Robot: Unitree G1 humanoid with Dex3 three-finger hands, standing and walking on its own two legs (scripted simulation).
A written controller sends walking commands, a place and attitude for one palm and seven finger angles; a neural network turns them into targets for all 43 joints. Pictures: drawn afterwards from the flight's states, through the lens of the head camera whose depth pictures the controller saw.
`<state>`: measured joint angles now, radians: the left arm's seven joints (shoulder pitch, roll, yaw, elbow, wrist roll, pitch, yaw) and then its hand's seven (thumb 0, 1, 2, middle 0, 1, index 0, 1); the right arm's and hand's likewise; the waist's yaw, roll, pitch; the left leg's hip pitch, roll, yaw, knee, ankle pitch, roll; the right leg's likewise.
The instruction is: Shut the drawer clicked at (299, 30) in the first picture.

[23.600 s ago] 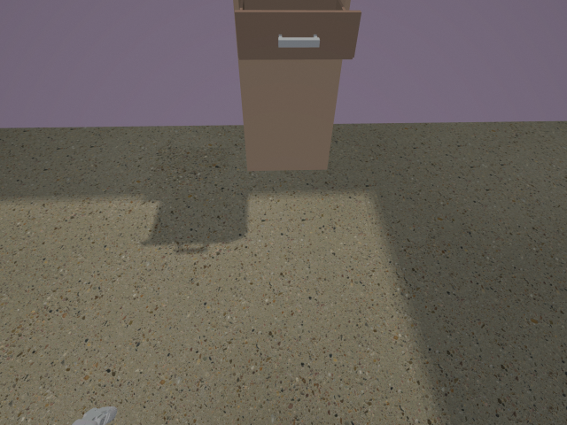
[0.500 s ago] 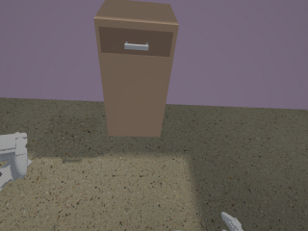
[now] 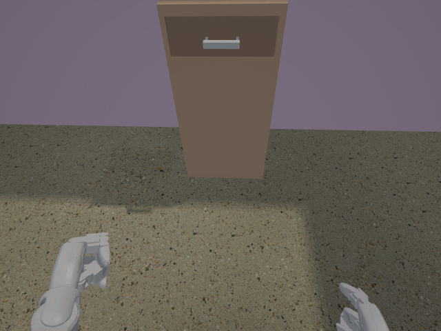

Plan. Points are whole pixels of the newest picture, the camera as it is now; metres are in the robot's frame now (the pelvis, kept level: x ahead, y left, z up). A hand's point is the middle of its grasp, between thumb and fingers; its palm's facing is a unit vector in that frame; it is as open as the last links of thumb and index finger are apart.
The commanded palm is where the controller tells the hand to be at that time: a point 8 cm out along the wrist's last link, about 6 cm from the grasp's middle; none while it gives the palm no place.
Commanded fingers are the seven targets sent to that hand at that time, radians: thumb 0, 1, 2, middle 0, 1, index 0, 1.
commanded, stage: let the arm hang, fingers relaxed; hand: left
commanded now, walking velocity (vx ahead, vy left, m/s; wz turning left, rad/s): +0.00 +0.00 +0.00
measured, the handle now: (221, 41) +1.02 +0.02 +0.06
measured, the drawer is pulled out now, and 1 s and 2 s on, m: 0.00 0.00 0.00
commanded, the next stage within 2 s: look to check the result in 0.96 s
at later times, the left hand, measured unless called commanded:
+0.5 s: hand out of the picture +0.03 +0.18 -0.15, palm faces +0.03 -0.97 -0.23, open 5.9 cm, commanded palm none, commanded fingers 0.00 0.90 0.90 -0.20 -0.30 -0.20 -0.30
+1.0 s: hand out of the picture +0.00 +0.13 -0.15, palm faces +0.03 -0.99 -0.16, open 7.3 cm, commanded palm none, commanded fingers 0.00 0.90 0.90 -0.20 -0.30 -0.20 -0.30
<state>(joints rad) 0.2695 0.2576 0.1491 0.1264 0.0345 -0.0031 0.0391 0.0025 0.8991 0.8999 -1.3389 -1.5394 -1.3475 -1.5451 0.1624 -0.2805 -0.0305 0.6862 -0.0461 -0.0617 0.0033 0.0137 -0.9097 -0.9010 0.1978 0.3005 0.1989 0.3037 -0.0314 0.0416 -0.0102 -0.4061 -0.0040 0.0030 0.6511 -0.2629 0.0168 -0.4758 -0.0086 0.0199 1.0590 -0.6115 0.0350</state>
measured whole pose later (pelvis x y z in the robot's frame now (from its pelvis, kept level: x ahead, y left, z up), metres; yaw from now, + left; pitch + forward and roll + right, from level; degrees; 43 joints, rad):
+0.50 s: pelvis +0.02 -0.01 +0.02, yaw +0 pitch -1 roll +0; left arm 0.28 0.18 0.01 1.05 0.00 0.02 0.02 0.01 0.91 0.90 -0.45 -0.59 -0.45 -0.58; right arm 0.31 -0.15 0.00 1.04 -0.02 0.01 -0.03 0.01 -0.92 -0.90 0.20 0.30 0.20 0.30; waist 0.00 0.02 0.06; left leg -0.19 -0.02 0.04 0.44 -0.23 0.03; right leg -0.20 0.01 -0.02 0.44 -0.23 -0.02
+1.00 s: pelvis +0.02 -0.02 +0.02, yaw -1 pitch -2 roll +0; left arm 0.30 0.10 0.00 1.17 0.00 -0.01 0.03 0.00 0.91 0.90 -0.20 -0.30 -0.20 -0.30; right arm 0.33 -0.10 0.00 1.15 -0.01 0.00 -0.04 0.01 -0.91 -0.90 0.20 0.30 0.20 0.30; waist -0.01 0.01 0.05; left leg -0.14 0.00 0.05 0.40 -0.23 0.02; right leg -0.16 0.02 0.00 0.42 -0.23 -0.03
